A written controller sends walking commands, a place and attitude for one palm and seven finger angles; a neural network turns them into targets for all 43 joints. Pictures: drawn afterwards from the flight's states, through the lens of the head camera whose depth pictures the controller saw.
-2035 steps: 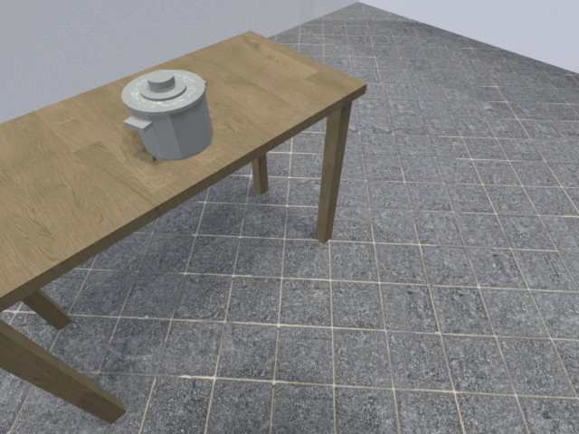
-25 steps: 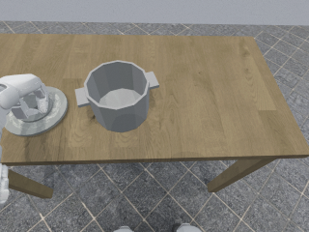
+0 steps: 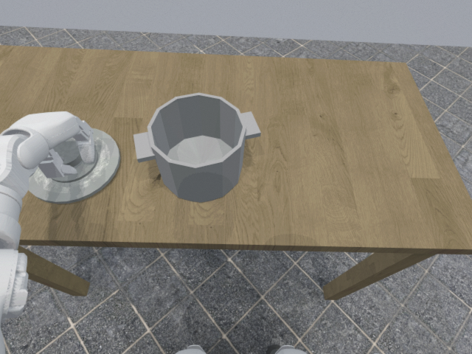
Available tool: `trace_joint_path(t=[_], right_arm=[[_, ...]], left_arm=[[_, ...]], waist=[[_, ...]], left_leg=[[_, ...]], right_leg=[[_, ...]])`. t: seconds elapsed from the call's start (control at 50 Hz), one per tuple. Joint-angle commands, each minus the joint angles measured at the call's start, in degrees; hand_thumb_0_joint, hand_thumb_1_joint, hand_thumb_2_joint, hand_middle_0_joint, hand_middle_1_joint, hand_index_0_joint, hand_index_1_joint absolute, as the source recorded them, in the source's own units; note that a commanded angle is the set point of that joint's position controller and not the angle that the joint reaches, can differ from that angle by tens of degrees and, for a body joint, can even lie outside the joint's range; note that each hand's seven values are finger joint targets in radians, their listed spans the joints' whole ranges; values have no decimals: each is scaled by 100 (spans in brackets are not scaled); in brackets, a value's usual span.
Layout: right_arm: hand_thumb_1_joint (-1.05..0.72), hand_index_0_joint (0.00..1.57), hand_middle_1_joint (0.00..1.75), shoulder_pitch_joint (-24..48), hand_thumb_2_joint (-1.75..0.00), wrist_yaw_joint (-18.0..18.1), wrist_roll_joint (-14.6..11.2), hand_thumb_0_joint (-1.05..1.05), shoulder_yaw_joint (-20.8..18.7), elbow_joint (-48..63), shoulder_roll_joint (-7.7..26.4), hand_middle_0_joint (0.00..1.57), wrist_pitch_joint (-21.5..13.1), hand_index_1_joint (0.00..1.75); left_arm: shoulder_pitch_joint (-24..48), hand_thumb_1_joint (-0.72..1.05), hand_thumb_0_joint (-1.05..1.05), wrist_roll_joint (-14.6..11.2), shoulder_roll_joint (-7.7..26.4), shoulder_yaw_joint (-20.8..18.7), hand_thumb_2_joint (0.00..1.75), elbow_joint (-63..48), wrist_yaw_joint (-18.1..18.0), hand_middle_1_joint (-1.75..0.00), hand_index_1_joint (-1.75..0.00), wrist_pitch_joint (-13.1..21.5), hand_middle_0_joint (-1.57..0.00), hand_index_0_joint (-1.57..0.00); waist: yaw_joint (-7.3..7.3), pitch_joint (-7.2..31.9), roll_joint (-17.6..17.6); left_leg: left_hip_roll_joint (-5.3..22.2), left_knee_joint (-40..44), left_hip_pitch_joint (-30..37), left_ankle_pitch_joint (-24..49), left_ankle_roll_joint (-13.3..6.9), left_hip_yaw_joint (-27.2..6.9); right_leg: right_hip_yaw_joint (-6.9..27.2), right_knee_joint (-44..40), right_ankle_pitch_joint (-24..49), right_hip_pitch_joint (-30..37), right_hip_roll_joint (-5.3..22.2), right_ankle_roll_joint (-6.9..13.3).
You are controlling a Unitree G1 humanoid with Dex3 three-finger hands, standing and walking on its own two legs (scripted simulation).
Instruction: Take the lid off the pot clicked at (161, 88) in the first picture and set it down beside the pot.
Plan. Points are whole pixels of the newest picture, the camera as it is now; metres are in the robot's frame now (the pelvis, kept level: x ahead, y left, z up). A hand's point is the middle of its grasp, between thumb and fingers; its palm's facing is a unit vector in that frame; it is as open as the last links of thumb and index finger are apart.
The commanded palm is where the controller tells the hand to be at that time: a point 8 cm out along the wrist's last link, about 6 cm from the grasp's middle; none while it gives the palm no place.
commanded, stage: open the fingers wide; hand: left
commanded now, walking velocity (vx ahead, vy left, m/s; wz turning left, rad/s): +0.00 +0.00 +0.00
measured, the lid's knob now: (67, 154) +0.45 +0.32 +0.02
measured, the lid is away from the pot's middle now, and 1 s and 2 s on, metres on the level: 0.25 0.25 0.25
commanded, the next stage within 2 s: raise the empty hand in 0.50 s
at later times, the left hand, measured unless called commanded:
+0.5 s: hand (62, 157) +0.43 +0.31 +0.05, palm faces -0.48 -0.09 -0.87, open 10.9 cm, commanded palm +0.45 +0.30 +0.10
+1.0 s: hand (58, 144) +0.43 +0.30 +0.08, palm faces -0.44 -0.07 -0.90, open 11.0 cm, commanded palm +0.45 +0.30 +0.14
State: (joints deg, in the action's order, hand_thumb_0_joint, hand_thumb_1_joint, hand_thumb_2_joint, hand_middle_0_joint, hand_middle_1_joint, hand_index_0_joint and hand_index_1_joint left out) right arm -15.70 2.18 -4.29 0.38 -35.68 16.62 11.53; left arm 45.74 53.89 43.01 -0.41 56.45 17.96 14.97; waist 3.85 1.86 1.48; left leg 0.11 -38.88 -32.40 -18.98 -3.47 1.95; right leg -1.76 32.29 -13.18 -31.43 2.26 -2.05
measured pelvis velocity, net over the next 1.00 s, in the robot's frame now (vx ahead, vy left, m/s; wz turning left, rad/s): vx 0.02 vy -0.01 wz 0.02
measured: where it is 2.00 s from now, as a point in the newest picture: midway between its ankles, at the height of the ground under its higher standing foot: outside the picture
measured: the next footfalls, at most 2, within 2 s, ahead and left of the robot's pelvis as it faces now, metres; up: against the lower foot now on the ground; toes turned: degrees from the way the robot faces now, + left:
none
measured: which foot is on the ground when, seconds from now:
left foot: down 0.00-1.00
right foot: down 0.00-1.00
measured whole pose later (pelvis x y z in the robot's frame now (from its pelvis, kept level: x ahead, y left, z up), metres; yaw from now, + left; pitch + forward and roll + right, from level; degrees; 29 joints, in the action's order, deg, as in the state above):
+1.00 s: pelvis +0.02 -0.01 +0.01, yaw +1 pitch +10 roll -2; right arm -15.1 1.4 -4.5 -0.1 -35.9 17.0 12.1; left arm 42.6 52.1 42.8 0.2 48.4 20.1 11.1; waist 3.7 0.3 2.7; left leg -0.1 -33.7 -26.2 -17.8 -3.0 1.0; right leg -2.6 27.3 -12.4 -25.0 2.3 -2.2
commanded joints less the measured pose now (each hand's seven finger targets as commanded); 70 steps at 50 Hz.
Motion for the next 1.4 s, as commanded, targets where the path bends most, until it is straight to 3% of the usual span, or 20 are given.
trace_joint_path(t=[0.0,0.08,0.16,0.22,0.3,0.34,0.42,0.56,0.62,0.72,0.82,0.86,0.88,0.92,1.02,1.1,1.16,1.22,1.28,1.38], right_arm=[[-90,20,30,-542,-90,94,40,0,-388,370,1027,20,-74,30],[-90,20,30,-502,-90,72,43,0,-406,387,1010,20,-41,30],[-90,20,30,-550,-90,78,21,0,-381,336,1025,20,-31,30],[-90,20,30,-569,-90,76,22,0,-404,344,1008,20,-14,30],[-90,20,30,-570,-90,81,23,0,-403,283,1053,20,4,30],[-90,20,30,-581,-90,76,22,0,-411,281,1027,20,6,30],[-90,20,30,-596,-90,68,27,0,-415,284,1030,20,15,30],[-90,20,30,-513,-90,53,32,0,-421,278,1005,20,35,30],[-90,20,30,-506,-90,72,30,0,-415,293,1018,20,25,30],[-90,20,30,-412,-90,76,56,0,-431,343,955,20,-33,30],[-90,20,30,-349,-90,42,-4,0,-349,332,998,20,-30,30],[-90,20,30,-275,-90,14,-30,0,-350,368,976,20,-40,30],[-90,20,30,-190,-90,-2,-14,0,-376,416,968,20,-53,30],[-90,20,30,-220,-90,-15,-6,0,-381,447,956,20,-57,30],[-90,20,30,-242,-90,86,-13,0,-331,400,1002,20,-71,30],[-90,20,30,-173,-90,26,2,0,-353,432,972,20,-107,30],[-90,20,30,-140,-90,-22,-24,0,-324,472,966,20,-96,30],[-90,20,30,-62,-90,-37,-29,0,-333,525,1023,20,-43,30],[-90,20,30,92,-90,-44,-7,0,-364,577,982,20,-56,30],[-90,20,30,9,-90,-32,-13,0,-331,477,1041,20,-95,30]], left_arm=[[2096,18,0,-31,1861,-571,63,-1022,-220,-93,-98,-58,-39,-50],[2025,12,0,-120,1614,-452,58,-1151,-173,-93,-96,-66,-35,-41],[1848,6,0,-146,1640,-440,54,-805,-167,-94,-94,-120,-32,-33],[1903,4,0,-136,1648,-453,53,-1099,-154,-93,-93,-83,-31,-31],[1898,4,0,-164,1786,-571,54,-1050,-125,-93,-93,-50,-31,-31],[1908,4,0,-182,1493,-328,54,-1000,-107,-93,-93,-87,-31,-31],[1826,4,0,-190,1727,-555,55,-1099,-121,-92,-92,-38,-31,-31],[1859,4,0,-257,1497,-410,54,-1283,-115,-93,-93,-59,-31,-31],[1841,4,0,-234,1795,-630,54,-1235,-139,-93,-93,-68,-31,-31],[2191,4,0,-202,1925,-739,54,-2174,-215,-93,-93,-41,-31,-31],[1807,4,0,-247,2105,-854,54,-1239,-207,-93,-93,-282,-31,-31],[2069,4,0,-188,1715,-446,54,-1476,-139,-93,-93,-379,-31,-31],[2348,4,0,-190,1593,-320,54,-2033,-76,-93,-93,-352,-31,-31],[2112,4,0,-221,1640,-377,54,-2092,-17,-93,-93,-379,-31,-31],[2241,4,0,-373,2323,-933,54,-1736,94,-93,-93,-390,-31,-31],[2075,4,0,-307,1959,-648,54,-1995,114,-93,-93,-398,-31,-31],[1598,4,0,-393,1881,-645,54,-1662,215,-93,-93,-464,-31,-31],[1902,4,0,-444,2193,-799,54,-2016,304,-93,-93,-536,-31,-31],[2476,4,0,-480,1951,-519,54,-2933,356,-93,-93,-543,-31,-31],[2112,4,0,-552,2408,-1004,54,-2451,378,-93,-93,-576,-31,-31]], waist=[[79,2347,542],[103,2304,439],[145,1967,194],[121,2220,460],[121,2149,308],[171,2076,291],[123,2245,313],[146,2196,359],[116,2236,260],[62,2773,988],[19,2033,227],[67,2019,395],[62,2264,807],[81,2370,809],[33,2272,202],[27,2224,617],[4,1928,305],[-16,2151,227],[46,2307,843],[-36,2139,476]], left_leg=[[-91,368,1943,2278,-52,-343],[-70,366,2022,2621,-51,-363],[-97,425,1721,2054,-79,-313],[-101,399,2023,2470,-67,-351],[-92,392,1905,2423,-76,-346],[-97,407,1929,2317,-76,-330],[-97,379,2039,2551,-83,-341],[-95,397,2076,2673,-90,-320],[-118,415,2017,2606,-112,-307],[-58,408,2843,3543,-58,-452],[-144,645,1910,2558,-115,-305],[-135,715,2028,2446,-100,-311],[-102,712,2410,2836,-82,-367],[-88,652,2713,3084,-71,-445],[-155,833,2258,2733,-178,-330],[-101,839,2612,3312,-123,-409],[-127,917,2329,2899,-110,-378],[-157,975,2321,2838,-153,-341],[-98,1003,2873,3373,-143,-446],[-122,1112,2677,3338,-140,-454]], right_leg=[[-199,-223,971,460,-480,455],[-210,-271,1121,450,-484,444],[-240,-299,888,437,-510,430],[-230,-290,1027,484,-502,441],[-223,-296,1100,536,-504,440],[-235,-326,990,430,-512,430],[-231,-307,1133,549,-520,442],[-228,-334,1265,579,-511,433],[-212,-343,1330,748,-501,428],[-227,-387,1537,796,-489,441],[-204,-485,1519,1173,-454,416],[-226,-537,1381,1065,-442,423],[-214,-569,1423,1030,-415,444],[-231,-605,1382,999,-462,430],[-189,-681,1766,1620,-418,394],[-220,-748,1744,1452,-435,412],[-230,-825,1605,1542,-433,403],[-182,-829,1832,1854,-390,386],[-203,-963,1771,1642,-397,403],[-225,-1006,1875,1881,-398,402]])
